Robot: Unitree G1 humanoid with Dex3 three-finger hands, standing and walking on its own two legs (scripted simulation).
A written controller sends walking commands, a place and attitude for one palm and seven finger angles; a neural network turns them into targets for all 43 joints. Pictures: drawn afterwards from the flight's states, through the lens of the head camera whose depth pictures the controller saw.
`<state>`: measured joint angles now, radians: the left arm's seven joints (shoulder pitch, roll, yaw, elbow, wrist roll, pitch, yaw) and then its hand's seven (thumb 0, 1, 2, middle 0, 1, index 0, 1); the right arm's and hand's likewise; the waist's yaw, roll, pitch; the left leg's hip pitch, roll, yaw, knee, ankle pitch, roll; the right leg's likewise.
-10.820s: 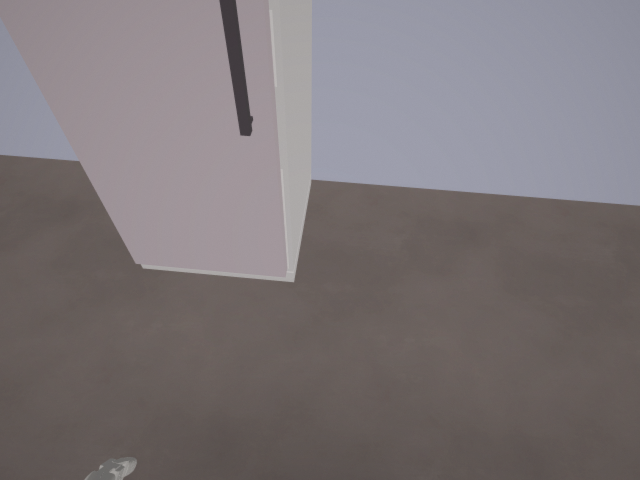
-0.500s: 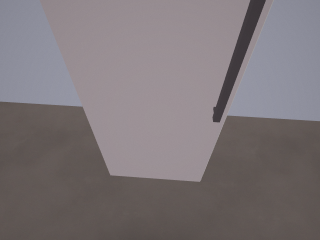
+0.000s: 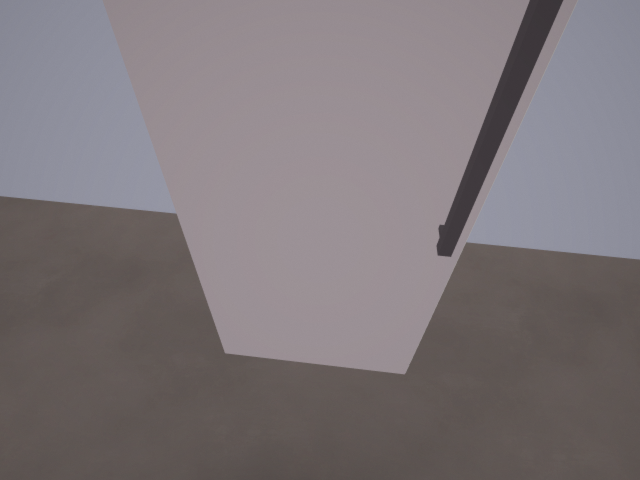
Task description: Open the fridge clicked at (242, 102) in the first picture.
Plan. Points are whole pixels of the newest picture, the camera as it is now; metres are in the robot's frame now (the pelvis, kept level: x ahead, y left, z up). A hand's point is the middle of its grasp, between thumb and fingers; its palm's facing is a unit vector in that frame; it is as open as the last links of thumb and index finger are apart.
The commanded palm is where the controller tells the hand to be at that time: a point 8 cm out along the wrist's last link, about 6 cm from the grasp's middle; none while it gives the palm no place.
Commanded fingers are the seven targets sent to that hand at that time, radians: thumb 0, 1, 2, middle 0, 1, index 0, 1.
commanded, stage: come to a stop and stand still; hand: right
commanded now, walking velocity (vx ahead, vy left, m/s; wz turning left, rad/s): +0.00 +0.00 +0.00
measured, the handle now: (486, 130) +0.52 -0.18 +0.19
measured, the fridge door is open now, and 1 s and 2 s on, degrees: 0 0 0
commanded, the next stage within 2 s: look again from close up in 0.18 s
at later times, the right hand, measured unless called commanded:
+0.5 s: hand out of the picture +0.08 -0.26 -0.13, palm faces +0.01 +0.93 -0.37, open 7.4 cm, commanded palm none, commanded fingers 0.00 -0.90 -0.90 0.20 0.30 0.20 0.30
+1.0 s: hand out of the picture +0.05 -0.24 -0.15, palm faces -0.01 +0.95 -0.31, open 7.4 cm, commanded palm none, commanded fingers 0.00 -0.90 -0.90 0.20 0.30 0.20 0.30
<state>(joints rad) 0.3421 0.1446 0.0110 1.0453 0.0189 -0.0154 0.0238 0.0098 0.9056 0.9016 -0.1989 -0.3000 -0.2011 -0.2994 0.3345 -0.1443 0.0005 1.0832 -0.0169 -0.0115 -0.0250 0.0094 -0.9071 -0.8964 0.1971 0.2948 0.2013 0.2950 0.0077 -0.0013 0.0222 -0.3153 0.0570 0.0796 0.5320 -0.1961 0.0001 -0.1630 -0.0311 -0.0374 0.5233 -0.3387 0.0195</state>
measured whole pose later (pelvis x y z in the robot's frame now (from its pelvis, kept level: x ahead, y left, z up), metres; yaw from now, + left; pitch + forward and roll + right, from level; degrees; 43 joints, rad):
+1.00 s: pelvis -0.01 -0.01 +0.01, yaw +0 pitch -3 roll +0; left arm 0.20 0.31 0.00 1.09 0.01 -0.01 -0.01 0.01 0.90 0.90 -0.20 -0.30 -0.20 -0.30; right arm 0.18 -0.30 0.00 1.08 -0.01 -0.01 0.00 0.01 -0.90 -0.90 0.20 0.30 0.20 0.30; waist 0.00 0.00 0.05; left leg -0.24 0.06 0.08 0.40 -0.12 -0.01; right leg -0.09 -0.02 -0.04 0.41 -0.27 0.01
